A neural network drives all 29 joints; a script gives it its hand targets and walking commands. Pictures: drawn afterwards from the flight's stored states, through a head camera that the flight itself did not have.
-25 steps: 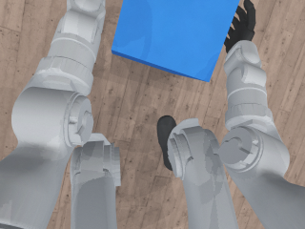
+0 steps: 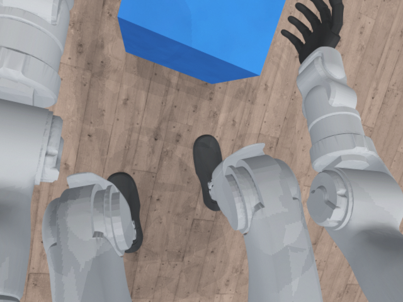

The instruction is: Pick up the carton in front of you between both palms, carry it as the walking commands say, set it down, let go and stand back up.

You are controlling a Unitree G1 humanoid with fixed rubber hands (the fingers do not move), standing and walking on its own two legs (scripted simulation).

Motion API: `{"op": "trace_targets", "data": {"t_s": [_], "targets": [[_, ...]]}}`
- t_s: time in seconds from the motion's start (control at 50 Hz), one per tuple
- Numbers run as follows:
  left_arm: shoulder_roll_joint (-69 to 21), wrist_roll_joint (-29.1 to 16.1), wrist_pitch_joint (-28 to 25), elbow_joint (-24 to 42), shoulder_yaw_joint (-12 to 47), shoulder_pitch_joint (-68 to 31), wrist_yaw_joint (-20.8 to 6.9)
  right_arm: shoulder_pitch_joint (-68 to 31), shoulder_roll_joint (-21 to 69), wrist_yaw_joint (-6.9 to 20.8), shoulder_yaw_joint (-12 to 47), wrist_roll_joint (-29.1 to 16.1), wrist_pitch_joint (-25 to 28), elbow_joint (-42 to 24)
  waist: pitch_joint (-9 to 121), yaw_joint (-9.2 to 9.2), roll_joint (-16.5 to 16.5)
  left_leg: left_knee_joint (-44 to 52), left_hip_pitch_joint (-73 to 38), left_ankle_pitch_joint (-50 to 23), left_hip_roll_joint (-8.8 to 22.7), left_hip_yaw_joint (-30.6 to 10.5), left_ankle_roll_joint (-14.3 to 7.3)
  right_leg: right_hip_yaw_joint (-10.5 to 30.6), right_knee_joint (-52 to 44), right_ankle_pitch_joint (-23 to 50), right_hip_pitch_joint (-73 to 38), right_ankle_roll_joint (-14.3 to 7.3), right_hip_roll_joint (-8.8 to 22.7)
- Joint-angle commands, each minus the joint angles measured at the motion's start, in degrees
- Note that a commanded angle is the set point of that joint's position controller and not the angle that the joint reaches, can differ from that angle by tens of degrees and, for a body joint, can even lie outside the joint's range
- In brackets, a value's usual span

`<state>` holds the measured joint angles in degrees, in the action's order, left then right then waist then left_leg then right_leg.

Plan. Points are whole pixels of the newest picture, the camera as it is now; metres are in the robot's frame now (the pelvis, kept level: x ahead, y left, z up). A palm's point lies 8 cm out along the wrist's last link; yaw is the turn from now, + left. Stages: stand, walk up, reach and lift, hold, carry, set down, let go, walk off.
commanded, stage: set down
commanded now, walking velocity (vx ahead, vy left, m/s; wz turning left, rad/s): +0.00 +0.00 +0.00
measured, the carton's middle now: (196, 6) +0.56 -0.08 -0.25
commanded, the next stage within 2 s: let go in 0.90 s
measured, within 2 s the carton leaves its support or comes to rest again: neither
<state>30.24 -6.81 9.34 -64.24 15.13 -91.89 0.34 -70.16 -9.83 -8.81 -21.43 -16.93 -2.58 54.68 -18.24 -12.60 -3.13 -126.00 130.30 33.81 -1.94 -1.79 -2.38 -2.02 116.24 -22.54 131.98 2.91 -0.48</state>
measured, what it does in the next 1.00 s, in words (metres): rises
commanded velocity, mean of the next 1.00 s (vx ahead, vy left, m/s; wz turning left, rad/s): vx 0.00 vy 0.00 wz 0.00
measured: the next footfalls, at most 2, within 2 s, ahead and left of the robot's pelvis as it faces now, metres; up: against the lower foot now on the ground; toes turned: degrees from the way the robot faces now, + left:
none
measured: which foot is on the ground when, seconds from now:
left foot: down 0.00-1.00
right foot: down 0.00-1.00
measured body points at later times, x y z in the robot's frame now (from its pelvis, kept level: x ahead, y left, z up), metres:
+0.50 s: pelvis +0.03 -0.01 +0.12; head +0.36 +0.00 +0.42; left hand +0.63 +0.11 +0.00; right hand +0.48 -0.24 +0.00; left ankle +0.10 +0.10 -0.34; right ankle +0.16 -0.12 -0.34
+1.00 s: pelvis +0.06 +0.01 +0.25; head +0.35 +0.03 +0.59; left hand +0.63 +0.12 +0.15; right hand +0.47 -0.25 +0.16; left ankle +0.10 +0.10 -0.34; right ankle +0.16 -0.12 -0.34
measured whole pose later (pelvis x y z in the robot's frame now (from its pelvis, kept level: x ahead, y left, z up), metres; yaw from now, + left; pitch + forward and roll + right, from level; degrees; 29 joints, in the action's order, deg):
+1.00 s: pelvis +0.06 +0.01 +0.25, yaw +3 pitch +47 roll -3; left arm 22.9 5.4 14.9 -59.0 -3.1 -71.2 -4.7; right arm -44.7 1.4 -6.8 -26.0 -1.2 -12.0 30.1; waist 6.2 -14.4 3.4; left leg -71.4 93.6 24.1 -3.8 -2.6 -1.6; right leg 0.6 64.6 -15.7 95.5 2.4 -0.2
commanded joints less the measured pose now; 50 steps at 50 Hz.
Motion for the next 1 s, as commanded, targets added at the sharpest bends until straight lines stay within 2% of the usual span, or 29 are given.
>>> {"op": "trace_targets", "data": {"t_s": [0.0,0.06,0.1,0.16,0.22,0.28,0.32,0.4,0.46,0.54,0.62,0.72,0.82,0.86,0.92,0.98], "targets": [[1.8,0.3,2.3,3.9,-2.9,-21.6,-2.0,-9.9,-3.1,-4.2,0.6,2.4,-3.0,-13.7,73.6,-6.41,18.4,18.9,-40.4,1.4,1.5,-1.7,0.1,-5.3,-11.5,5.6,-40.5,1.5,-0.3],[5.6,0.4,3.4,2.4,-7.2,-18.8,-2.1,-6.7,-4.3,-6.6,-1.4,7.5,-4.7,-19.7,78.4,-8.53,13.4,20.5,-38.2,0.3,0.1,0.0,-0.2,-5.3,-15.0,8.1,-50.3,1.3,-1.4],[6.6,1.2,3.2,-0.7,-9.4,-15.2,-2.4,-4.4,-2.4,-6.7,-1.7,10.0,-5.4,-20.9,72.1,-7.98,10.4,21.5,-32.2,0.3,-0.6,0.5,-0.9,-4.3,-16.3,8.8,-51.0,1.5,-1.7],[6.6,2.4,1.1,-1.0,-11.7,-11.6,-3.2,-2.0,3.2,-5.9,0.4,10.4,-5.4,-22.8,67.5,-4.67,8.4,22.9,-27.1,-3.2,-0.9,1.1,-1.6,-2.5,-17.8,13.4,-52.1,1.9,-2.6],[6.2,3.5,-0.2,-0.7,-13.1,-9.8,-4.0,0.8,7.7,-4.7,4.0,8.0,-5.9,-23.0,68.0,-0.74,9.4,25.4,-26.4,-6.3,-0.7,2.1,-1.8,-0.8,-19.6,17.5,-54.8,2.4,-3.4],[5.8,5.5,-0.2,1.9,-14.2,-8.9,-4.7,2.4,8.5,-4.3,4.9,6.4,-6.7,-24.6,71.5,0.5,11.3,28.1,-30.0,-7.5,-0.8,2.5,-1.6,-0.3,-22.2,18.5,-56.4,2.8,-4.0],[5.9,6.3,0.2,4.4,-14.6,-8.8,-5.1,4.3,7.7,-4.5,3.5,7.2,-7.2,-26.0,74.9,-0.59,12.8,29.9,-33.8,-8.0,-1.3,2.6,-1.3,-0.6,-24.3,18.6,-57.6,2.9,-4.3],[4.7,6.2,1.8,11.5,-13.3,-9.1,-5.7,8.7,4.0,-5.6,-1.0,10.8,-7.7,-31.1,83.6,-5.02,17.0,33.6,-45.9,-11.6,-2.4,2.0,-0.2,-2.6,-28.8,21.3,-59.5,2.5,-4.4],[3.1,6.7,3.6,12.2,-12.6,-7.6,-5.9,10.5,3.5,-5.2,-2.0,11.7,-8.6,-32.2,82.1,-6.38,20.0,36.8,-53.2,-13.9,-2.6,1.1,0.6,-4.2,-31.8,20.6,-54.4,2.3,-3.7],[1.2,7.3,4.8,12.3,-13.2,-4.6,-5.7,11.4,5.4,-3.6,-0.9,10.9,-9.2,-32.5,79.2,-5.43,21.5,41.6,-58.5,-17.1,-2.3,0.2,1.1,-4.9,-35.6,20.2,-50.6,2.0,-3.1],[0.6,9.2,4.8,11.1,-15.2,-2.2,-5.5,13.1,6.1,-1.9,-1.1,10.9,-9.3,-30.4,76.5,-4.27,20.7,46.7,-60.2,-19.3,-2.2,-0.4,1.3,-4.9,-39.2,20.8,-50.8,2.1,-3.1],[-0.3,11.1,4.9,10.5,-17.2,0.1,-5.3,15.0,5.6,-0.8,-3.6,13.1,-8.9,-30.6,77.3,-4.95,18.9,52.7,-65.1,-22.4,-2.4,-1.5,1.6,-5.4,-44.2,22.7,-54.2,2.3,-3.1],[-2.3,11.4,5.2,12.1,-17.2,1.8,-5.1,16.9,4.5,0.4,-5.0,15.0,-8.8,-32.6,79.3,-5.89,19.5,58.3,-74.8,-28.4,-1.9,-3.2,2.2,-5.9,-49.6,25.0,-56.5,2.3,-2.8],[-3.5,11.4,5.2,11.3,-17.2,2.6,-5.2,17.5,4.9,1.2,-5.3,15.5,-8.8,-31.2,76.6,-6.11,19.8,60.4,-75.9,-29.0,-1.5,-3.6,2.4,-5.8,-51.6,24.7,-55.5,2.2,-2.5],[-4.5,12.6,4.4,10.9,-19.3,5.6,-4.9,19.1,6.3,2.7,-4.7,16.1,-8.1,-30.3,75.4,-4.64,19.1,63.4,-77.7,-30.7,-1.2,-3.7,2.5,-5.6,-54.3,25.0,-57.3,2.2,-2.5],[-6.5,14.5,3.3,12.2,-22.1,12.0,-4.1,24.4,6.6,4.4,-3.1,17.0,-7.2,-30.6,80.0,-2.79,18.5,65.9,-82.5,-36.4,-1.6,-3.3,2.9,-5.3,-56.8,28.5,-63.3,2.1,-3.1]]}}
